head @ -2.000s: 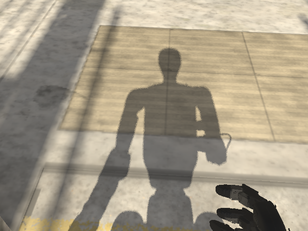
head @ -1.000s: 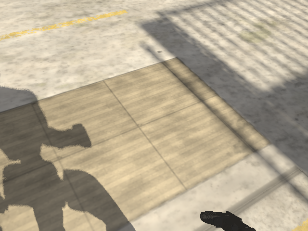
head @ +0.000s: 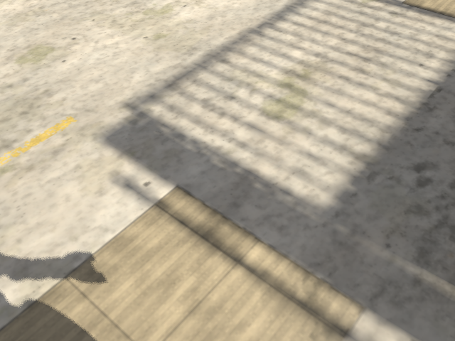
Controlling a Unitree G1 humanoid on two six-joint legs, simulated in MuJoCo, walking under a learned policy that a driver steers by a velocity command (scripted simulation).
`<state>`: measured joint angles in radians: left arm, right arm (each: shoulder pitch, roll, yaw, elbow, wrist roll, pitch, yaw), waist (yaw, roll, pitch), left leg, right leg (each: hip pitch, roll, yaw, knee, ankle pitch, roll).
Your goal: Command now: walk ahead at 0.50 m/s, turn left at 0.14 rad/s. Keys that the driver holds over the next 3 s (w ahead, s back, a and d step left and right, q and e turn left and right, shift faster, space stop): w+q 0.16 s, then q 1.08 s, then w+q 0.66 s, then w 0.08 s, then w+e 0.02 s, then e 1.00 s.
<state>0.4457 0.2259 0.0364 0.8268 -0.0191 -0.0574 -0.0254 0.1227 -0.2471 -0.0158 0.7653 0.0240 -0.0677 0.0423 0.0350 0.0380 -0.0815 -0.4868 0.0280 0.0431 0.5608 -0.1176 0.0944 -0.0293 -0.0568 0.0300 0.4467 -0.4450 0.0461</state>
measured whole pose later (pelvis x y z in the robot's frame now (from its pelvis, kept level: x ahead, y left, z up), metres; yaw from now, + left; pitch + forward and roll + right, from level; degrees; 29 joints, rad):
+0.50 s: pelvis +0.22 +0.04 +0.00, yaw +17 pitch +3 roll +0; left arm 0.00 0.19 0.01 0.58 0.03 -0.10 0.01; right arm 0.34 -0.27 -0.06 0.73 0.01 0.01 -0.04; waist -0.07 0.03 0.01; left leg -0.27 -0.16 -0.19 0.81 -0.51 0.05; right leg -0.50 0.06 0.03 0.51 -0.04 -0.04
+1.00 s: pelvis +0.23 +0.08 +0.01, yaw +34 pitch +2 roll -1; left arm 0.13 0.30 0.08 0.70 0.00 0.02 0.03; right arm 0.25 -0.26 -0.04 0.61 -0.03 0.05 0.00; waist 0.00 -0.04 0.00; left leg -0.34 0.01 -0.02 0.61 -0.32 0.02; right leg -0.52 -0.07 -0.06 0.87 -0.43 0.04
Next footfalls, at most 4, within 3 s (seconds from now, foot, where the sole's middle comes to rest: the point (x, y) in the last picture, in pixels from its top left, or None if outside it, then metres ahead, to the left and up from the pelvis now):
0.46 right None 0.40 0.00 -0.76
0.92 left None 0.20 0.20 -0.76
1.34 right None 0.33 0.02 -0.76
1.84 left None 0.23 0.41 -0.76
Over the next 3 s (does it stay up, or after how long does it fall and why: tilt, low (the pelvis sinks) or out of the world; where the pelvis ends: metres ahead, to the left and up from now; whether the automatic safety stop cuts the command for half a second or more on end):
stays up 0.35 0.58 0.02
